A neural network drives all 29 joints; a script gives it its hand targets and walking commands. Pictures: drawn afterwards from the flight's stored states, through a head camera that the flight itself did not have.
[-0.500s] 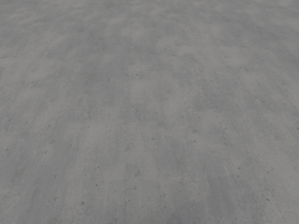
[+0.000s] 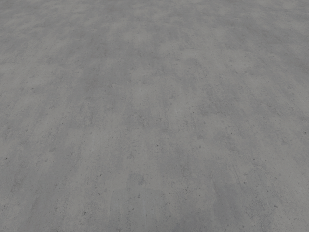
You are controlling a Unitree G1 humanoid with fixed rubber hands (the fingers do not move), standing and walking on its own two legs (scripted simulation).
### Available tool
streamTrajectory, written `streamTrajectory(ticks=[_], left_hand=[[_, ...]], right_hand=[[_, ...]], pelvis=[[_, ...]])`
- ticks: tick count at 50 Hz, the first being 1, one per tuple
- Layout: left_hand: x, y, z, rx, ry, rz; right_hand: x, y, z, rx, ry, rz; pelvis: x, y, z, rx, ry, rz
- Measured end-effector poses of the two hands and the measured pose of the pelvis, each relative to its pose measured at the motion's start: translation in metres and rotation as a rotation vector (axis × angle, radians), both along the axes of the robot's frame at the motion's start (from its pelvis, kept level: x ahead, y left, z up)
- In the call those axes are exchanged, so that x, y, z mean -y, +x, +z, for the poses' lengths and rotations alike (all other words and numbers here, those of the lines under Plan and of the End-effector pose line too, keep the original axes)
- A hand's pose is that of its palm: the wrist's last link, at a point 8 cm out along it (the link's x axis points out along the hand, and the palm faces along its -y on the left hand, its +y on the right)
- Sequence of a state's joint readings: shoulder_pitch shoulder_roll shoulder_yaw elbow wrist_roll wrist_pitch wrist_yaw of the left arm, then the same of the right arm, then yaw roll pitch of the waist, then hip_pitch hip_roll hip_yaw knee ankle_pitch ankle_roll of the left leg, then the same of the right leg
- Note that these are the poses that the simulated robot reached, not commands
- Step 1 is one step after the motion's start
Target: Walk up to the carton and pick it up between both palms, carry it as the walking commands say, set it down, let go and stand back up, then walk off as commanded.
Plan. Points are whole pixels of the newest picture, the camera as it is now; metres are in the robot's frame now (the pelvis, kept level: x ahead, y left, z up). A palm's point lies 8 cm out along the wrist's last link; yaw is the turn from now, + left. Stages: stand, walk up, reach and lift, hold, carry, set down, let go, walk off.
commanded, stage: stand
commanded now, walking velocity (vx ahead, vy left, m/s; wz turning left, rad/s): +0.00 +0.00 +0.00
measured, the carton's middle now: out of the picture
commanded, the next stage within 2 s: walk up in 0.26 s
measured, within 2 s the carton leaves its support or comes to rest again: neither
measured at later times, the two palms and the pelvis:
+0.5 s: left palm out of the picture -0.04 +0.19 -0.15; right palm out of the picture -0.03 -0.22 -0.16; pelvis +0.00 -0.01 -0.01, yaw -2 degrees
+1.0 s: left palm out of the picture +0.11 +0.15 -0.11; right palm out of the picture +0.08 -0.36 -0.12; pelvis +0.02 -0.08 +0.01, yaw -21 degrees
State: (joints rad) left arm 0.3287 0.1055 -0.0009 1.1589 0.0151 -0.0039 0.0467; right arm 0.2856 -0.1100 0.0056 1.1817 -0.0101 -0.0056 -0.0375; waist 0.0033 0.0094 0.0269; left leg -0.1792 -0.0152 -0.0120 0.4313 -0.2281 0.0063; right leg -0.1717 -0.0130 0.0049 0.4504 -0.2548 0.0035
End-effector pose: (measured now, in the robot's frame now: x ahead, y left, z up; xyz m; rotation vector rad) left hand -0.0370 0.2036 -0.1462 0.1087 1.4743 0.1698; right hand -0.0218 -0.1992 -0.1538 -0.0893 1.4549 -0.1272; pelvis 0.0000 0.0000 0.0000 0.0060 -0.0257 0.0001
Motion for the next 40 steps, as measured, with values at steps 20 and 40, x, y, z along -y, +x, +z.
streamTrajectory(ticks=[20, 40], left_hand=[[0.013, -0.012, 0.002, -0.036, -0.012, 0.025], [0.026, 0.127, 0.019, 0.213, 0.149, -0.274]], right_hand=[[0.01, -0.018, 0.001, -0.053, -0.008, -0.005], [0.152, 0.051, -0.011, 0.226, -0.162, -0.138]], pelvis=[[0.006, -0.001, 0.0, -0.021, 0.0, 0.005], [0.074, 0.006, -0.02, -0.041, 0.033, -0.23]])
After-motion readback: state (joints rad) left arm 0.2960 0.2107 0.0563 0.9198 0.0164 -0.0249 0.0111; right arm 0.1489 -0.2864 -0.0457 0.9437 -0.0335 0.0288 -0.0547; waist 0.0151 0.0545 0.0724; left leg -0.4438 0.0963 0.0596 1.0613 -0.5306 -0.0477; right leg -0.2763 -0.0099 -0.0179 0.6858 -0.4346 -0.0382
